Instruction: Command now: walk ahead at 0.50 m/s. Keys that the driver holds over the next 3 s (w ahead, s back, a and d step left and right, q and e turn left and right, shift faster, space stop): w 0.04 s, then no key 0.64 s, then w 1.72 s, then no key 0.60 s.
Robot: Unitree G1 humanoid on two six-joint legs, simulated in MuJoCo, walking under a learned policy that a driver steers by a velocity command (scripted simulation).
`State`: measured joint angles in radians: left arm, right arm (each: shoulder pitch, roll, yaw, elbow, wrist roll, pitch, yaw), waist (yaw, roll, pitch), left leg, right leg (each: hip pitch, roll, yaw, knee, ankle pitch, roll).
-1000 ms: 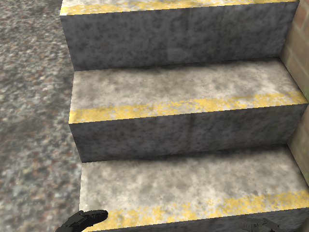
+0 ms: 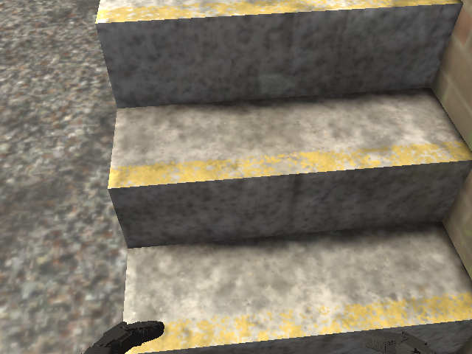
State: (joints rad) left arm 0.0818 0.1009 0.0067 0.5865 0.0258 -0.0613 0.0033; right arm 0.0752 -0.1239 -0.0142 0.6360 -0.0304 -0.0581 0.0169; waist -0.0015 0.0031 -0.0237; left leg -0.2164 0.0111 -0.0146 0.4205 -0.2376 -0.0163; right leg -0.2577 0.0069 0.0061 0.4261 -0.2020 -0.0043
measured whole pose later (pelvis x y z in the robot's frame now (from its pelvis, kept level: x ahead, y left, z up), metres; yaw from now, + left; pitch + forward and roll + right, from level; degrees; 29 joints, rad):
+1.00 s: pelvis -0.02 +0.01 -0.01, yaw +0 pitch +1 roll +0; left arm 0.28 0.12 0.04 0.68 0.02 -0.03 0.02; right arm 0.24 -0.13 -0.03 0.74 -0.04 -0.03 0.00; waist 0.00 0.00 -0.03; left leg -0.28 0.00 -0.01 0.50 -0.25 0.00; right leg -0.32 0.00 0.01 0.51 -0.21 0.00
